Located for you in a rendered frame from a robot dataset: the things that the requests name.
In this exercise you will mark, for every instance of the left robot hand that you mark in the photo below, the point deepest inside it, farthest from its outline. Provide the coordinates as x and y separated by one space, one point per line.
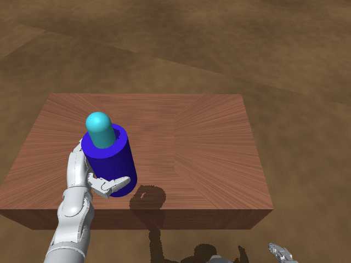
80 173

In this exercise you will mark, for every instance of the bottle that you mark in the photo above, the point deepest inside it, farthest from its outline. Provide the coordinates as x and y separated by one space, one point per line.
108 152

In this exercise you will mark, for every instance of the right robot hand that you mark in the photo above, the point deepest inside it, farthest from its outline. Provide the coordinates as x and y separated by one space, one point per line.
282 254

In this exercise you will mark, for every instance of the left robot arm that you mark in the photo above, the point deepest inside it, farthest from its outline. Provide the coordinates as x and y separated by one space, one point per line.
71 239

